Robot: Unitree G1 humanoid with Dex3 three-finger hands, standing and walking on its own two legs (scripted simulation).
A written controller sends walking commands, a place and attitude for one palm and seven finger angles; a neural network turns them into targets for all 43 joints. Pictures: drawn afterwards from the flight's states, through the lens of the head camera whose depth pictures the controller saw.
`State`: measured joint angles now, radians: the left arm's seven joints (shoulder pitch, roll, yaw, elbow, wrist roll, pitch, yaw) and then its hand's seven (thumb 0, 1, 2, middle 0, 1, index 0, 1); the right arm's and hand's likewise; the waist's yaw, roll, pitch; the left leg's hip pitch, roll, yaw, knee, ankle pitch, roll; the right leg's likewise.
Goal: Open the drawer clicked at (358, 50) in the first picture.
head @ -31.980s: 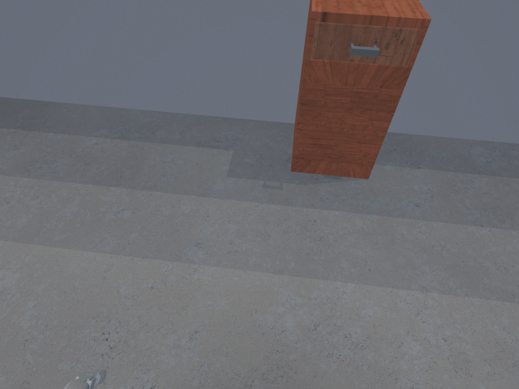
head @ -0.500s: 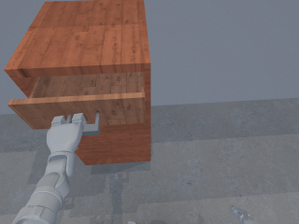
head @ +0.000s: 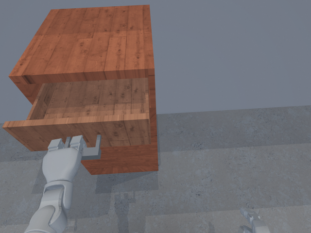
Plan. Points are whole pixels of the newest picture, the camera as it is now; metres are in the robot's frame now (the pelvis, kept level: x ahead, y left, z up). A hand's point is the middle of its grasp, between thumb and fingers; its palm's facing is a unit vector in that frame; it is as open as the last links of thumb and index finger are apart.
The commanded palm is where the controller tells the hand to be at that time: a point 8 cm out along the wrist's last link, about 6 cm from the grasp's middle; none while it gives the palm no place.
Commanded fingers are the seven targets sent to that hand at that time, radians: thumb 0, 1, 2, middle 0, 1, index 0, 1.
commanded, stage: pull the drawer open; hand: left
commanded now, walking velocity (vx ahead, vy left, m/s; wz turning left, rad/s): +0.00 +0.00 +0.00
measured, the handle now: (82, 146) +0.34 +0.24 +0.00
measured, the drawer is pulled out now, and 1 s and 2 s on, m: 0.16 0.28 0.30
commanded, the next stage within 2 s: open the thumb to release the handle in 1.46 s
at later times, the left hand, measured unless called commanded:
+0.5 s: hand (68, 189) +0.23 +0.25 -0.03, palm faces -0.02 -0.06 -1.00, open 5.8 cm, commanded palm +0.20 +0.24 +0.03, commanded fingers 0.00 0.90 0.90 -0.40 -1.35 -0.40 -1.35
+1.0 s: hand (62, 216) +0.16 +0.24 -0.03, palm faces -0.03 -0.08 -1.00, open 5.7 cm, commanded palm +0.13 +0.24 +0.03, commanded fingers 0.00 0.90 0.90 -0.40 -1.35 -0.40 -1.35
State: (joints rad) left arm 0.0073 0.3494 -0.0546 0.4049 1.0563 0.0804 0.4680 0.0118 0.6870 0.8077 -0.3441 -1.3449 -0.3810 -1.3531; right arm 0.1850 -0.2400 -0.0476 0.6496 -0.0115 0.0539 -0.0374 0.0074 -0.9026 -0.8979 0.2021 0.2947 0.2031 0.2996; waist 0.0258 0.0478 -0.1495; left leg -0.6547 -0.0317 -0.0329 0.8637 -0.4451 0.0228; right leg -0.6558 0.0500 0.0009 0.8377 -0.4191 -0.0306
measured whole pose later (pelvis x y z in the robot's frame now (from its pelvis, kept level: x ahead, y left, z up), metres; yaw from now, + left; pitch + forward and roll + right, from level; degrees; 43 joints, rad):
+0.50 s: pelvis +0.01 +0.00 +0.00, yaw +0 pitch +12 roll -1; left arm 0.27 0.33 -0.05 0.17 1.07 0.09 0.47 0.03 0.69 0.79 -0.33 -1.34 -0.40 -1.35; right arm 0.12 -0.23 -0.03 0.61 -0.03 0.05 -0.02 0.01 -0.90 -0.90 0.20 0.29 0.20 0.30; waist 0.05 0.04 -0.15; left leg -0.62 -0.03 -0.03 0.87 -0.46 0.02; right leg -0.63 0.05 0.01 0.86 -0.44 -0.03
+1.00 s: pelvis +0.00 +0.00 -0.01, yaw -1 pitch +12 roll +0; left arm 0.52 0.32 -0.06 -0.02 1.07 0.06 0.50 0.03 0.69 0.78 -0.32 -1.34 -0.42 -1.35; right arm 0.12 -0.22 -0.01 0.56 -0.04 0.07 0.01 0.01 -0.90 -0.90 0.20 0.29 0.20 0.30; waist 0.07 0.04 -0.15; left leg -0.65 -0.03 -0.02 0.93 -0.49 0.02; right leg -0.66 0.05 0.01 0.92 -0.46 -0.03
